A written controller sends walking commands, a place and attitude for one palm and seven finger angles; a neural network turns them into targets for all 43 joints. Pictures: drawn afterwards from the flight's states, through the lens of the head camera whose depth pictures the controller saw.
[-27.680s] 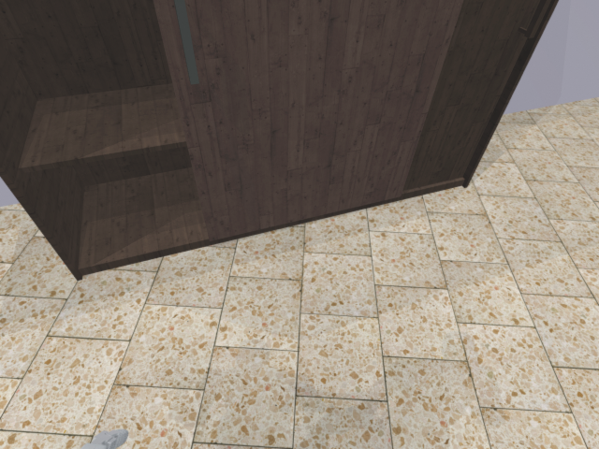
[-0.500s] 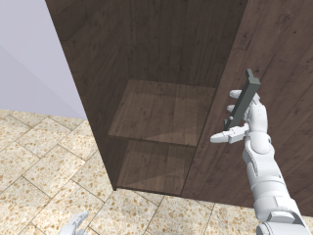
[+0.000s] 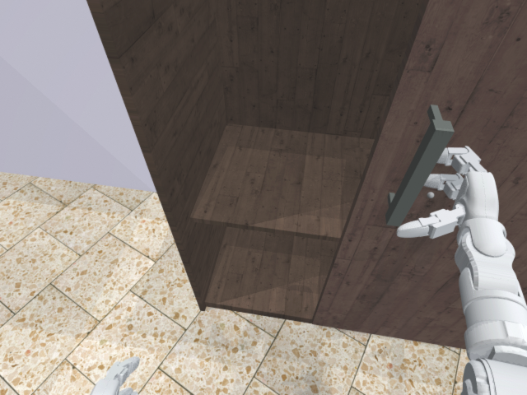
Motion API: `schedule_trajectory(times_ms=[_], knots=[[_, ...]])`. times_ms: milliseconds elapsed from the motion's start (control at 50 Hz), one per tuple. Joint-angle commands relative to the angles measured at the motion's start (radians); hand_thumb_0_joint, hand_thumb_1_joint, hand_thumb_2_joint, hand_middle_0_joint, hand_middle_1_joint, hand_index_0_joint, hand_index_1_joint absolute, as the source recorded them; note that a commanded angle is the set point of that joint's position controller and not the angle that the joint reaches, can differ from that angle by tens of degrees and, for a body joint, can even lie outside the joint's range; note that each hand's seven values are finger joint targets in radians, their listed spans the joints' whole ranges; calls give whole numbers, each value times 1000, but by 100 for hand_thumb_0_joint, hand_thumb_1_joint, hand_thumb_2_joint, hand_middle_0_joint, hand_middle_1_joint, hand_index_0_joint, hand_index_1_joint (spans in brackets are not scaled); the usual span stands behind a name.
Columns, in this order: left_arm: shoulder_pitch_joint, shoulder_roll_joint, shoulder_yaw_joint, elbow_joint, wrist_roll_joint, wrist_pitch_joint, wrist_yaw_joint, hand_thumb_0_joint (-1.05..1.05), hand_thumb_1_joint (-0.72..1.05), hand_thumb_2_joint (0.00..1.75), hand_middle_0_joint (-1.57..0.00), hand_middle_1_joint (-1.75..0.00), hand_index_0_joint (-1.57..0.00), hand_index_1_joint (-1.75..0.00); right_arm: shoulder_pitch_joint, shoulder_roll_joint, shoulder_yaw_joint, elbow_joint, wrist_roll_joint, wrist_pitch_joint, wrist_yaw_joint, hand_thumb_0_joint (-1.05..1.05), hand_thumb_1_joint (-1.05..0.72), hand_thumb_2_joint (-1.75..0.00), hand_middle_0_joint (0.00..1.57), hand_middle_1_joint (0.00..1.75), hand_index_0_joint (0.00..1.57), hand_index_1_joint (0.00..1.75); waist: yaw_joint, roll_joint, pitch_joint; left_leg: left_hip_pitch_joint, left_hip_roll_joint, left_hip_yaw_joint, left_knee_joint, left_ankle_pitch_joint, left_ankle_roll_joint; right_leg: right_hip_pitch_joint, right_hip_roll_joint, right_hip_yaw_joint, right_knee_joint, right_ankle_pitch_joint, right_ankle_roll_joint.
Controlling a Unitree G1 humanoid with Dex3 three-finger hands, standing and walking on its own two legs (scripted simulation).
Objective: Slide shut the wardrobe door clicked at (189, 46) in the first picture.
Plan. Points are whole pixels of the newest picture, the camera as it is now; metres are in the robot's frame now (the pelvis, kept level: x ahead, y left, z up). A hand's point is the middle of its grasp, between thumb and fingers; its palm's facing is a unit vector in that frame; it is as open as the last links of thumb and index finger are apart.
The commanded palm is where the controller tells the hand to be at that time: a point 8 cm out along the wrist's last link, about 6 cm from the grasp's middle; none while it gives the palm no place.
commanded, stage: slip the hand off the handle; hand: right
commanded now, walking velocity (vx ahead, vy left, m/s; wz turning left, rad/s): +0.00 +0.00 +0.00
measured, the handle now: (411, 170) +0.45 -0.19 +0.12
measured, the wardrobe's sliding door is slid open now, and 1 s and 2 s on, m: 0.41 0.41 0.41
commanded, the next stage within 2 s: draw the hand back to the body in 0.74 s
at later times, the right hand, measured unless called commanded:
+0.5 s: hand (461, 238) +0.34 -0.25 +0.09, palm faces +0.19 +0.97 -0.16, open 14.6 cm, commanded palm +0.30 -0.28 +0.12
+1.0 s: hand (486, 264) +0.28 -0.24 +0.13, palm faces +0.12 +0.99 +0.00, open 14.7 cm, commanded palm +0.24 -0.29 +0.12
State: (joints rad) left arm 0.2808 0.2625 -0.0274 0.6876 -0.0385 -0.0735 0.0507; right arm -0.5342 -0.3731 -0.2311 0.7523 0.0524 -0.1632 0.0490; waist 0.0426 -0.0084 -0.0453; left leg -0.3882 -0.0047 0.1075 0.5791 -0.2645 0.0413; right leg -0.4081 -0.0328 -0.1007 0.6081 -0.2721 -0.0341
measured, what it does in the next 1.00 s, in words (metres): stands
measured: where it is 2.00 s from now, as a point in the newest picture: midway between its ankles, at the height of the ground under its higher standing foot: outside the picture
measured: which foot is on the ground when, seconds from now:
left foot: down 0.00-1.00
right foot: down 0.00-1.00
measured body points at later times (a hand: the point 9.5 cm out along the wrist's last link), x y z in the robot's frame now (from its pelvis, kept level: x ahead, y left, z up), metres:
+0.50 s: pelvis +0.01 -0.02 +0.00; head +0.01 -0.02 +0.45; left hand +0.17 +0.22 -0.09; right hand +0.33 -0.30 +0.11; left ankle +0.02 +0.09 -0.73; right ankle +0.03 -0.10 -0.73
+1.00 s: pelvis +0.01 +0.00 +0.00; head -0.01 +0.00 +0.45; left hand +0.20 +0.21 -0.07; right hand +0.27 -0.29 +0.13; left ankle +0.02 +0.09 -0.73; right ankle +0.03 -0.10 -0.73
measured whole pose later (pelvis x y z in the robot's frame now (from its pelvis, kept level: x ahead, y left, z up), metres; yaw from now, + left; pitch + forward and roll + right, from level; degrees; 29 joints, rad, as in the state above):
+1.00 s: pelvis +0.01 +0.00 +0.00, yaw -2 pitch -1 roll +1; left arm 0.21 0.23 -0.08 0.68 -0.06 -0.24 0.09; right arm -0.01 -0.32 -0.26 0.15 0.32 -0.07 0.25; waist -0.05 -0.03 -0.04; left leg -0.25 0.00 0.14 0.54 -0.28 0.03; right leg -0.29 -0.02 -0.06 0.60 -0.29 -0.03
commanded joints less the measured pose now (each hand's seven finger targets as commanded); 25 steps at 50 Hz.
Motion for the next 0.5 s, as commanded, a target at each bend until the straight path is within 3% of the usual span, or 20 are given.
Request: schedule_trajectory(times_ms=[0,20,60,100,160,180,200,260,280,360,400,440,480], knots=[[-26,143,47,-130,4,-36,16,0,90,90,-20,-30,-20,-30,-392,-390,-187,-172,11,-59,-36,0,55,-20,25,115,25,115,-38,20,-268,137,20,-127,-93,149,-26,41,29,76,-61,108,-18],[-21,145,46,-133,1,-33,17,0,90,90,-20,-30,-20,-30,-394,-402,-196,-172,13,-61,-30,0,55,-20,25,115,25,115,-31,28,-273,141,21,-128,-91,148,-29,36,30,75,-61,106,-19],[-26,140,49,-147,-2,-38,13,0,90,90,-20,-30,-20,-30,-365,-337,-150,-200,23,-65,-10,0,55,-20,25,115,25,115,-34,-7,-284,120,16,-119,-86,138,-25,59,30,75,-63,100,-16],[-30,143,52,-160,-2,-43,10,0,90,90,-20,-30,-20,-30,-293,-321,-151,-232,36,-66,6,0,55,-20,25,115,25,115,-47,-23,-304,120,8,-111,-79,152,-17,80,28,78,-59,120,-17],[-26,145,58,-170,-7,-55,4,0,90,90,-20,-30,-20,-30,-243,-257,-91,-298,46,-69,35,0,55,-20,25,115,25,115,-38,-26,-303,87,0,-96,-71,153,-15,118,18,90,-62,131,-15],[-31,145,60,-175,-9,-58,3,0,90,90,-20,-30,-20,-30,-221,-240,-76,-340,50,-71,43,0,55,-20,25,115,25,115,-42,-55,-303,75,-2,-92,-67,162,-11,140,15,92,-61,149,-14],[-34,143,61,-182,-8,-64,0,0,90,90,-20,-30,-20,-30,-197,-193,-38,-377,56,-70,51,0,55,-20,25,115,25,115,-33,-57,-305,62,-6,-85,-66,168,-10,159,12,98,-57,167,-15],[-43,151,66,-175,-15,-77,3,0,90,90,-20,-30,-20,-30,-153,-193,-48,-431,85,-51,52,0,55,-20,25,115,25,115,-30,-14,-268,29,-10,-74,-75,119,-15,170,1,121,-72,129,-9],[-54,147,64,-179,-15,-82,3,0,90,90,-20,-30,-20,-30,-141,-171,-37,-463,94,-44,48,0,55,-20,25,115,25,115,-34,-27,-262,24,-8,-73,-77,107,-15,176,2,121,-76,118,-8],[-83,140,55,-181,-12,-99,6,0,90,90,-20,-30,-20,-30,-67,-189,-58,-558,85,-25,14,0,55,-20,25,115,25,115,-48,-25,-225,29,-7,-63,-73,104,-14,174,0,133,-92,124,-2],[-96,136,52,-184,-6,-108,8,0,90,90,-20,-30,-20,-30,-65,-205,-62,-632,68,-23,-3,0,55,-20,25,115,25,115,-56,-65,-227,32,-7,-62,-69,102,-10,186,-2,137,-96,136,4],[-109,127,48,-184,-6,-117,9,0,90,90,-20,-30,-20,-30,-45,-190,-52,-669,61,-21,-16,0,55,-20,25,115,25,115,-52,-80,-225,28,-8,-58,-65,106,-9,211,-5,145,-101,146,13],[-122,118,45,-192,-6,-130,8,0,90,90,-20,-30,-20,-30,21,-146,-22,-722,66,-18,-17,0,55,-20,25,115,25,115,-64,-111,-242,27,-8,-49,-55,113,-7,247,-12,162,-106,181,31]])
